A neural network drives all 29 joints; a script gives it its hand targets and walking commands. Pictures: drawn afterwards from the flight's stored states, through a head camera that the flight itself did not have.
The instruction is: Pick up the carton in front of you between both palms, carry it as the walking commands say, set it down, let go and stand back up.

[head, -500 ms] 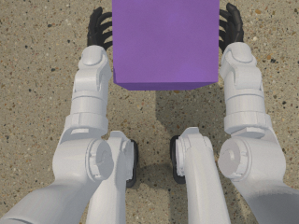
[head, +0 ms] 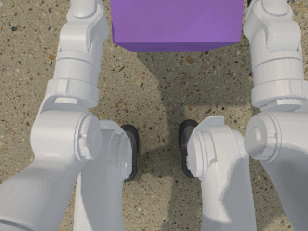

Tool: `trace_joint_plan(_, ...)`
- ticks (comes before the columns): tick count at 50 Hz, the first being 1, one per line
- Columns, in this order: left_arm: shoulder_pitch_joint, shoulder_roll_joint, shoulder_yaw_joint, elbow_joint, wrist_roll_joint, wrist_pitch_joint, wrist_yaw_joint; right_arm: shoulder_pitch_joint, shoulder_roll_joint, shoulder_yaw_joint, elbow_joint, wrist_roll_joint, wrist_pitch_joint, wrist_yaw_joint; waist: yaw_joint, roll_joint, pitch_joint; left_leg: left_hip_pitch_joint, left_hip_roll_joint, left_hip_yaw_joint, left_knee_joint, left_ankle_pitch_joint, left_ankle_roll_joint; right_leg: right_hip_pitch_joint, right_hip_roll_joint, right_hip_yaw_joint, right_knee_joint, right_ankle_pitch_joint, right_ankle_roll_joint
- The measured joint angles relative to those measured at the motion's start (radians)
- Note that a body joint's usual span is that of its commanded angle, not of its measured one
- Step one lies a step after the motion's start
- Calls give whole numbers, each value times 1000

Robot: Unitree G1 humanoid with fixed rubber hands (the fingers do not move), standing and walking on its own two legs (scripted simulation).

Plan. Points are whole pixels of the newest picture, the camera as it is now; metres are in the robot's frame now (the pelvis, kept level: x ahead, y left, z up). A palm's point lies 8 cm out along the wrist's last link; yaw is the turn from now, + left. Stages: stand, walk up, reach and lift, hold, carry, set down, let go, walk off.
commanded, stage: set down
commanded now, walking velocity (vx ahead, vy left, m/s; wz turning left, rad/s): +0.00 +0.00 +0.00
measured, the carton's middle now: out of the picture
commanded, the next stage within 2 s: none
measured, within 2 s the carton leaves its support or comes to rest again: rests again in 0.28 s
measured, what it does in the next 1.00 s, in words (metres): stands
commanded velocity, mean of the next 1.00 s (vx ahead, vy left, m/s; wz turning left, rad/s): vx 0.00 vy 0.00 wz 0.00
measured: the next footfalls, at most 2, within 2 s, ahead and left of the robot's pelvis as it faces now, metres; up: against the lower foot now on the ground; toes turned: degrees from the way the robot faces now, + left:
none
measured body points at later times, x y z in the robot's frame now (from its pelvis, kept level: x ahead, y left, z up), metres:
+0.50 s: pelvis -0.01 +0.01 -0.02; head +0.35 -0.02 +0.23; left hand +0.56 +0.10 -0.19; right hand +0.54 -0.21 -0.19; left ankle +0.10 +0.12 -0.35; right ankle +0.10 -0.11 -0.35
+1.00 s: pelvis -0.02 +0.01 -0.02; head +0.35 -0.02 +0.21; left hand +0.56 +0.11 -0.20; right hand +0.54 -0.21 -0.19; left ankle +0.10 +0.12 -0.35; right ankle +0.10 -0.11 -0.35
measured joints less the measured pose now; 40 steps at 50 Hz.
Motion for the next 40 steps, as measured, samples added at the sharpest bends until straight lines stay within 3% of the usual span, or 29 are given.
trace_joint_plan(10, -1, -4, 27, 87, 22, -22, -14, -10, 0, -8, 94, -16, -19, 23, 0, 2, -18, -11, -17, -10, 42, -6, -7, -9, 6, 0, 36, -3, 7)
trace_joint_plan(21, -63, 27, -10, 158, -1, -33, -30, -57, -36, -6, 162, 0, -40, 54, -2, 1, 75, 7, -28, -11, 70, 14, -4, 21, -4, -4, 60, 8, 11)
trace_joint_plan(40, -114, 45, 77, 198, 77, -48, -149, -106, -52, -97, 196, -81, -57, 165, 0, 0, 159, 43, -29, -10, 93, 19, -4, 57, -5, -5, 83, 14, 8)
